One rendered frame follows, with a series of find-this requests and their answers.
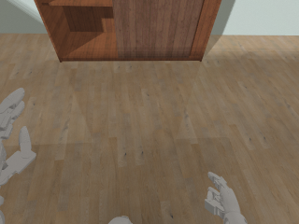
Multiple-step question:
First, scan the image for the robot right forearm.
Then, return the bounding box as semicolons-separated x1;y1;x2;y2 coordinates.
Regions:
223;212;248;224

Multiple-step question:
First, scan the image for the robot right hand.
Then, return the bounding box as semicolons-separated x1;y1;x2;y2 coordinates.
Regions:
205;172;241;221

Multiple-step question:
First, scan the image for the robot left hand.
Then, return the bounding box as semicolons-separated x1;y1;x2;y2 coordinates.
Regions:
0;88;36;188

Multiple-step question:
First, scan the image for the wardrobe door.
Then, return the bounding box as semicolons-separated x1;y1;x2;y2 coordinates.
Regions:
112;0;204;59
189;0;218;57

